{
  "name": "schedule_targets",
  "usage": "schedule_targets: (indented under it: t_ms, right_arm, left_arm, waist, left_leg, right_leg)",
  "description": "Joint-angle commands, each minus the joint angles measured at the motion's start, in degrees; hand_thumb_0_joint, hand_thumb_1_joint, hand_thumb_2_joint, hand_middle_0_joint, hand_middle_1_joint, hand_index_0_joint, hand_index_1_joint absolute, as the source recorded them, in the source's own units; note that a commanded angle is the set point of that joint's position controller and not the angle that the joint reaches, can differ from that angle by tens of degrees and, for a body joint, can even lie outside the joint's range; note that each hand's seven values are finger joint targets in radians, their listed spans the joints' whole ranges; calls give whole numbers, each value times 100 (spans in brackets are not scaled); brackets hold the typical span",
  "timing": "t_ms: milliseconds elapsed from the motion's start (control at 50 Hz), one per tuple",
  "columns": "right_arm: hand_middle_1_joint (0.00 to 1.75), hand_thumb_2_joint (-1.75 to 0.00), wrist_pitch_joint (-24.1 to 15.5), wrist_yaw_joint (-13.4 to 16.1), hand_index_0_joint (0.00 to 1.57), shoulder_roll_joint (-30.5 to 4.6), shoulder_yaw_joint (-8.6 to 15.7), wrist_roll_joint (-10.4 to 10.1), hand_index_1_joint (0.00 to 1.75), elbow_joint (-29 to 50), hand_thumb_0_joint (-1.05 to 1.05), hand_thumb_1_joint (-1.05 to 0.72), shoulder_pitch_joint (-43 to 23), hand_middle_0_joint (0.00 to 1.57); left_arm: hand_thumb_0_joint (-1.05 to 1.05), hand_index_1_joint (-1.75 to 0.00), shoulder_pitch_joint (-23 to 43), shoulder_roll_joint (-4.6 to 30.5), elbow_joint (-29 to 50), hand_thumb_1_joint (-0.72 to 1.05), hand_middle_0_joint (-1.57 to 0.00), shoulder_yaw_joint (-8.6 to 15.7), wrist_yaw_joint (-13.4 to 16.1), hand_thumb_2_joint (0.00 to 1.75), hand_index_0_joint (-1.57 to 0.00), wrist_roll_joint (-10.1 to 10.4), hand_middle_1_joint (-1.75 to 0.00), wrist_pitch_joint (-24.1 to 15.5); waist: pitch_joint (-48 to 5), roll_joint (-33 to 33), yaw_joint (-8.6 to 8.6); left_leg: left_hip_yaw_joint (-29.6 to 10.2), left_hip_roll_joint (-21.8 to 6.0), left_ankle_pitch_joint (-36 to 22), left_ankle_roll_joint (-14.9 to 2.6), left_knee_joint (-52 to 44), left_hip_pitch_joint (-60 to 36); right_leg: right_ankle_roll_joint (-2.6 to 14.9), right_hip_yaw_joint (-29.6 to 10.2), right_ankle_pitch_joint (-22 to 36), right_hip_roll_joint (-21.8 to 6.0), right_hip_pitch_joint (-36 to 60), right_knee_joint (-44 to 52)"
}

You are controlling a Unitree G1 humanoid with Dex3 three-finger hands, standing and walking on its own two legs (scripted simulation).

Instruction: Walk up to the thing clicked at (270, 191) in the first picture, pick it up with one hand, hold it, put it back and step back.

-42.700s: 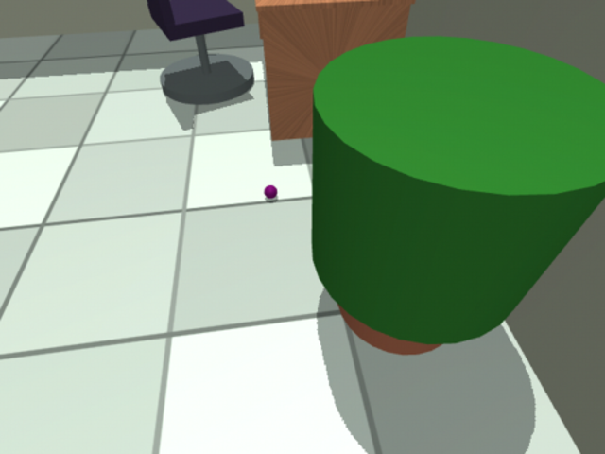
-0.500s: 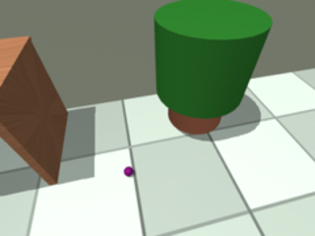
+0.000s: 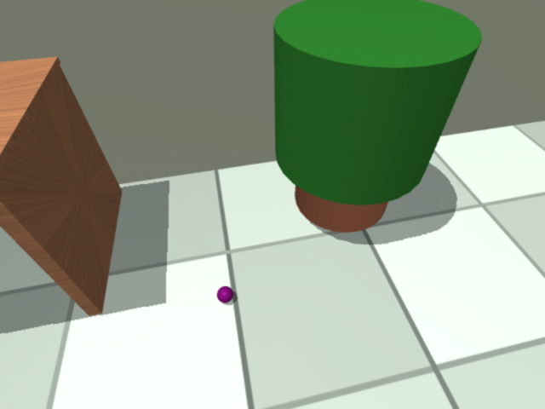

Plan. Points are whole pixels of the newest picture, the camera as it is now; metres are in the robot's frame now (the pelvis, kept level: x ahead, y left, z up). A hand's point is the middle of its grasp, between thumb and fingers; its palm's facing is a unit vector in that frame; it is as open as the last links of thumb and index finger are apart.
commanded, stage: walk up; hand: left
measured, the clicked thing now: (225, 294) +0.70 +0.23 -0.75
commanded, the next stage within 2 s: none
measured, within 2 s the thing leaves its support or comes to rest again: neither
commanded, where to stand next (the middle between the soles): +0.31 -0.01 m, yaw +0 degrees
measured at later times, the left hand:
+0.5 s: hand out of the picture +0.14 +0.25 -0.15, palm faces -0.04 -0.92 -0.38, open 7.4 cm
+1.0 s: hand (151, 337) +0.30 +0.26 -0.17, palm faces -0.10 -0.91 -0.41, open 7.4 cm
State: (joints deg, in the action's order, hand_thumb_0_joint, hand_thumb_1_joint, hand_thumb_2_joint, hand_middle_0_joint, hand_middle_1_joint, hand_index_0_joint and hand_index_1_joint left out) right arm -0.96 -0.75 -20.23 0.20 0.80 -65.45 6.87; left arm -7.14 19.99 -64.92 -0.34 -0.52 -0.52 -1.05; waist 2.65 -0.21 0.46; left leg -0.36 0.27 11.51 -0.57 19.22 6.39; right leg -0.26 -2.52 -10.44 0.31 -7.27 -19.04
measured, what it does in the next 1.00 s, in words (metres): walks ahead: left foot, then right foot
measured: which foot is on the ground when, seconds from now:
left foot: down 0.00-0.24, up 0.26-0.58, down 0.60-1.00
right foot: down 0.00-0.62, up 0.64-0.98, down 1.00-1.00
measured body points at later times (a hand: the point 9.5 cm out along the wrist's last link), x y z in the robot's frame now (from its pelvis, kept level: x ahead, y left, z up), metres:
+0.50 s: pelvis +0.11 -0.02 -0.01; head +0.14 -0.03 +0.44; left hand +0.14 +0.29 -0.12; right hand +0.17 -0.34 -0.13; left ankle +0.20 +0.10 -0.71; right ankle +0.05 -0.14 -0.75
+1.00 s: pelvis +0.23 -0.02 -0.03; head +0.25 -0.02 +0.42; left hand +0.31 +0.31 -0.14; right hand +0.28 -0.33 -0.14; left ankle +0.27 +0.10 -0.75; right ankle +0.29 -0.15 -0.75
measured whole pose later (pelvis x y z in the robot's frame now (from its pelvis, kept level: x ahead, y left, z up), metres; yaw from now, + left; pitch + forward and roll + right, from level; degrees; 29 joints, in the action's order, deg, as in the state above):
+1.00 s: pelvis +0.23 -0.02 -0.03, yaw -4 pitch -3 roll +0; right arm -1.1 -0.8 -22.6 1.5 0.2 -48.1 15.7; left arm -16.5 24.0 -51.8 3.0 -1.0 -0.9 -0.9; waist 5.9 0.0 0.6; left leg 4.7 -2.8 19.0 -0.4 39.2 16.8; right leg 0.6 -0.1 -13.5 -1.8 -19.3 -36.2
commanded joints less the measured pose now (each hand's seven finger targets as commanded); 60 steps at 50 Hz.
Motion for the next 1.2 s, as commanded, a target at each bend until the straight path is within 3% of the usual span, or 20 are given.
schedule_targets:
  t_ms: [0, 60, 100, 200, 240, 260, 360, 480, 560, 580, 600, 620, 680, 780, 940, 980, 1000, 1020, 1120, 1180]
  right_arm:
    - [30, -90, -186, -39, 20, -1614, 548, 114, 30, 649, 0, -90, 289, 20]
    - [30, -90, -247, -24, 20, -1729, 694, 116, 30, 780, 0, -90, 601, 20]
    - [30, -90, -275, -33, 20, -1828, 768, 126, 30, 1002, 0, -90, 643, 20]
    - [30, -90, -152, -138, 20, -1338, 632, 95, 30, 1594, 0, -90, -89, 20]
    - [30, -90, -132, -108, 20, -1059, 498, 15, 30, 1786, 0, -90, 151, 20]
    - [30, -90, -137, -57, 20, -1390, 583, 20, 30, 1666, 0, -90, 264, 20]
    - [30, -90, -141, -149, 20, -1269, 559, -32, 30, 1588, 0, -90, 799, 20]
    - [30, -90, -152, -273, 20, -1179, 644, 31, 30, 1990, 0, -90, 472, 20]
    - [30, -90, -269, -221, 20, -1405, 851, 81, 30, 1818, 0, -90, 1527, 20]
    - [30, -90, -317, -154, 20, -1682, 970, 154, 30, 1753, 0, -90, 2109, 20]
    - [30, -90, -369, -100, 20, -2131, 1043, 219, 30, 1867, 0, -90, 2315, 20]
    - [30, -90, -376, -109, 20, -2316, 1069, -59, 30, 2016, 0, -90, 2059, 20]
    - [30, -90, -389, -49, 20, -1760, 827, -64, 30, 2314, 0, -90, 1006, 20]
    - [30, -90, -431, 20, 20, -1511, 666, 27, 30, 2313, 0, -90, 940, 20]
    - [30, -90, -115, 59, 20, -1359, 455, -119, 30, 2304, 0, -90, 416, 20]
    - [30, -90, -56, 72, 20, -910, 291, -191, 30, 2168, 0, -90, 760, 20]
    - [30, -90, 13, 108, 20, -1097, 348, -201, 30, 1988, 0, -90, 767, 20]
    - [30, -90, 34, 134, 20, -1216, 399, -164, 30, 1797, 0, -90, 888, 20]
    - [30, -90, -104, 124, 20, -1457, 381, -142, 30, 1393, 0, -90, 667, 20]
    - [30, -90, -110, 79, 20, -1324, 282, -184, 30, 1204, 0, -90, 297, 20]
  left_arm:
    - [0, -30, -139, 1520, 633, 90, -20, 550, -107, 90, -20, -145, -30, -118]
    - [0, -30, 256, 1191, 971, 90, -20, 519, -130, 90, -20, -101, -30, -151]
    - [0, -30, 250, 1352, 1139, 90, -20, 569, -154, 90, -20, -119, -30, -194]
    - [0, -30, -1442, 1448, 745, 90, -20, 773, -159, 90, -20, -149, -30, -322]
    - [0, -30, -1703, 2364, 997, 90, -20, 952, -62, 90, -20, -191, -30, -426]
    - [0, -30, -1350, 2211, 1212, 90, -20, 905, -63, 90, -20, -109, -30, -414]
    - [0, -30, -1086, 1564, 1578, 90, -20, 743, 11, 90, -20, 35, -30, -424]
    - [0, -30, -1100, 1681, 1996, 90, -20, 744, -23, 90, -20, -18, -30, -382]
    - [0, -30, -1095, 1606, 2159, 90, -20, 679, -45, 90, -20, -28, -30, -335]
    - [0, -30, -1357, 1317, 2168, 90, -20, 593, -41, 90, -20, 14, -30, -307]
    - [0, -30, -1646, 923, 2241, 90, -20, 532, -48, 90, -20, 74, -30, -282]
    - [0, -30, -1571, 1614, 2149, 90, -20, 677, 36, 90, -20, 64, -30, -244]
    - [0, -30, -1719, 1688, 1884, 90, -20, 656, -23, 90, -20, 57, -30, -196]
    - [0, -30, -1767, 1274, 1724, 90, -20, 593, -107, 90, -20, -23, -30, -87]
    - [0, -30, -1389, 1274, 1503, 90, -20, 614, 20, 90, -20, -40, -30, -76]
    - [0, -30, -948, 1663, 1631, 90, -20, 637, 86, 90, -20, -101, -30, -201]
    - [0, -30, -549, 1891, 1675, 90, -20, 605, 85, 90, -20, -11, -30, -195]
    - [0, -30, -275, 1857, 1696, 90, -20, 562, 88, 90, -20, -8, -30, -179]
    - [0, -30, -158, 1322, 1503, 90, -20, 382, 86, 90, -20, 61, -30, -93]
    - [0, -30, 58, 1437, 1245, 90, -20, 417, 86, 90, -20, 34, -30, -101]
  waist:
    - [-61, -21, 14]
    - [669, -555, 261]
    - [500, -587, 284]
    - [-69, -271, -628]
    - [119, 1361, -651]
    - [411, 534, -466]
    - [273, 653, -149]
    - [228, 769, -234]
    - [-240, 59, 378]
    - [-511, -898, 618]
    - [-679, -1826, 537]
    - [-861, -930, 526]
    - [400, -399, -41]
    - [330, -836, -107]
    - [-306, -459, -287]
    - [-240, 835, -24]
    - [-160, 960, -1]
    - [-64, 980, 64]
    - [-726, 520, 1]
    - [-671, 546, -43]
  left_leg:
    - [-993, -711, 2956, -641, -1, 244]
    - [-1958, -1511, 2304, -1072, -722, -446]
    - [-2388, -2049, 1913, -1495, -967, -406]
    - [-311, -733, 469, -613, 1198, 1459]
    - [-246, 422, 2113, -119, 3873, 3212]
    - [-747, 47, 1899, -138, 4210, 3123]
    - [-527, -139, 956, -7, 3495, 2551]
    - [71, -360, -34, 19, 1873, 1549]
    - [388, -73, -312, -257, 1211, -641]
    - [-163, -400, 662, -495, 717, -1216]
    - [-3048, -1988, 1292, -1047, 80, -1616]
    - [-4193, -2543, 1925, -1650, -579, -1018]
    - [-2307, -1981, 1969, -1200, -657, 684]
    - [-615, -1467, -333, -1115, -335, 1216]
    - [-336, -1146, -325, -634, 1237, 1711]
    - [19, -452, 578, -94, 2272, 1815]
    - [-26, -84, 1670, -37, 2578, 1223]
    - [-108, -205, 1850, -48, 2711, 877]
    - [-873, -838, -432, -271, 769, 304]
    - [-495, -638, -470, -245, 925, 612]
  right_leg:
    - [530, -746, -2848, -411, -903, -302]
    - [317, -43, -1247, 35, -2238, -1522]
    - [172, -129, -1651, -287, -2321, -2240]
    - [210, 269, -383, 67, 1127, -444]
    - [1014, -3434, -1630, -2169, 1444, 1062]
    - [1316, -3226, -726, -2367, 1023, 768]
    - [1121, -707, 2421, -1339, 907, 247]
    - [1158, -151, 1834, -1299, 98, 60]
    - [853, 37, 1367, -981, -987, -1694]
    - [656, 366, 859, -448, -1480, -3287]
    - [354, 241, -1971, 492, -2634, -4667]
    - [466, -500, -2372, 326, -2519, -5302]
    - [402, -643, -1443, -252, -2404, -4986]
    - [93, -35, -1066, -358, -1543, -3239]
    - [267, 340, -166, -144, -66, -1267]
    - [686, -1712, 353, -1499, -347, -132]
    - [1359, -2208, 309, -2001, -1193, 17]
    - [1438, -2105, 282, -1982, -1595, -119]
    - [383, -479, 814, -864, -921, -975]
    - [390, -464, 557, -905, -344, -681]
